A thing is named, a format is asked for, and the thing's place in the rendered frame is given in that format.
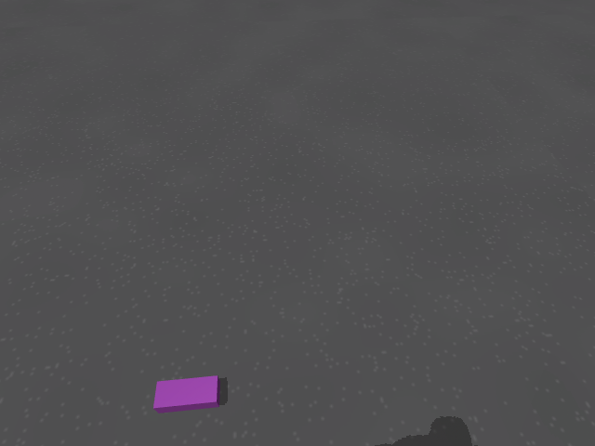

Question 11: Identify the carton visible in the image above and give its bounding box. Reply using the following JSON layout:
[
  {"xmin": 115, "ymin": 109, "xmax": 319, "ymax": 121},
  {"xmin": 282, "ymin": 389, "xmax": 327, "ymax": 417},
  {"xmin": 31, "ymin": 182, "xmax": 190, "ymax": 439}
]
[{"xmin": 153, "ymin": 375, "xmax": 220, "ymax": 413}]

